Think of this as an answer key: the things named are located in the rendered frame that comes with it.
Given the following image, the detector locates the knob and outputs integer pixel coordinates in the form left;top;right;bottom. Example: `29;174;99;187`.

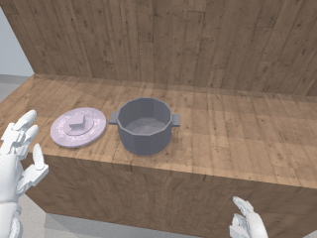
68;114;85;128

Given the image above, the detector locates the lid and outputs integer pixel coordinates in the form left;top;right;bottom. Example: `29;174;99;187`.
50;107;107;148

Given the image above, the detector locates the robot left forearm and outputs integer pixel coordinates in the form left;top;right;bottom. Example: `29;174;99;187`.
0;202;24;238

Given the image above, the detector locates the left robot hand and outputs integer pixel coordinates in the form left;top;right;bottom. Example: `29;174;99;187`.
0;109;49;203

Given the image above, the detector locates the right robot hand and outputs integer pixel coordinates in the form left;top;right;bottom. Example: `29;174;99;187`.
229;196;268;238

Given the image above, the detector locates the table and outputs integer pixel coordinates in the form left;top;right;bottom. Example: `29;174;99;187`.
0;0;317;238

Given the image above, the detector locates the pot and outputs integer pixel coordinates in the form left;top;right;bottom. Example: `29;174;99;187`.
108;97;180;156

